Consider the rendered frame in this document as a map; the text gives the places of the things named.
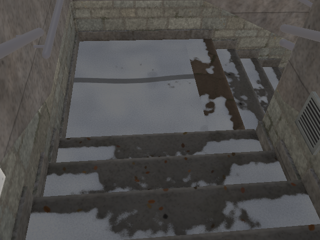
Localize stairs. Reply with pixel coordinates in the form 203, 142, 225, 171
25, 129, 320, 240
216, 49, 282, 130

